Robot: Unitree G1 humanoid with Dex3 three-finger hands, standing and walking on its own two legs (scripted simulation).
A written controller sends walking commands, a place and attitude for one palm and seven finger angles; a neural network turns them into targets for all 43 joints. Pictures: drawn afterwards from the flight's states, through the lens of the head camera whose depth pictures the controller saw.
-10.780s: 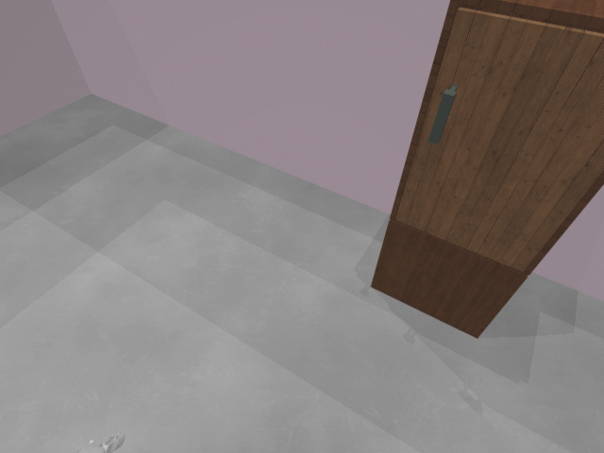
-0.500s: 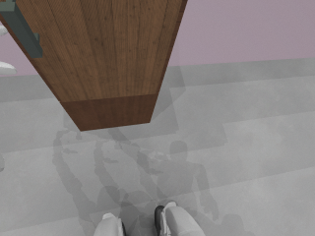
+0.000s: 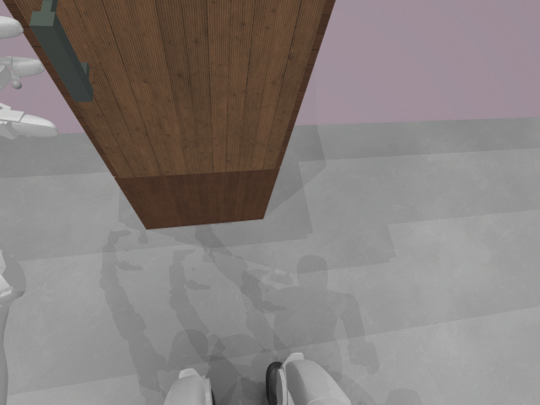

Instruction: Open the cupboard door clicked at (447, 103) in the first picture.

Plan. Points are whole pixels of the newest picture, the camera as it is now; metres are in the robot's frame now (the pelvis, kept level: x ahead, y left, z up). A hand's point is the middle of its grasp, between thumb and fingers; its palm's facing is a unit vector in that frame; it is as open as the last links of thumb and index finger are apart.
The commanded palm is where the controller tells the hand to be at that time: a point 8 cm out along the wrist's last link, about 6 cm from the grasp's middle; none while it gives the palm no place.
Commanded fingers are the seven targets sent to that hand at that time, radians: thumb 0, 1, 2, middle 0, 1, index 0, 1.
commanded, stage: move the hooked fingers beside the handle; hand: left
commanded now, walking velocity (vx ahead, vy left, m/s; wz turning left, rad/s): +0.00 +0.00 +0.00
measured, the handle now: (67, 50) +0.58 +0.21 +0.10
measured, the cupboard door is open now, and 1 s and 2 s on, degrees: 0 0 0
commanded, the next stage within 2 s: slide the fingers in behind the handle in 0.28 s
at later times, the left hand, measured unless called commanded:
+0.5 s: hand (19, 76) +0.54 +0.27 +0.09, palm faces +0.01 -1.00 -0.01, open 14.0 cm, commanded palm +0.52 +0.30 +0.09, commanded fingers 0.00 -0.50 0.30 -0.30 -1.20 -0.30 -1.20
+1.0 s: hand (29, 82) +0.53 +0.25 +0.09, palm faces +0.05 -1.00 +0.00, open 14.4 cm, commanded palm +0.51 +0.27 +0.09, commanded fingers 0.00 -0.50 0.30 -0.30 -1.20 -0.30 -1.20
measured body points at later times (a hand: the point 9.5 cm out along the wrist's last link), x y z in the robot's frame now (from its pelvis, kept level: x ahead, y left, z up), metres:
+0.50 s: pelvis -0.01 +0.00 +0.00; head +0.16 +0.03 +0.41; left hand +0.53 +0.32 +0.10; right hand -0.06 -0.26 -0.09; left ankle -0.03 +0.10 -0.69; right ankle +0.00 -0.13 -0.69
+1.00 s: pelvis +0.00 +0.00 +0.00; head +0.15 +0.04 +0.42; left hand +0.52 +0.31 +0.09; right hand -0.02 -0.26 -0.10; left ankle -0.03 +0.10 -0.69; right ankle +0.00 -0.13 -0.69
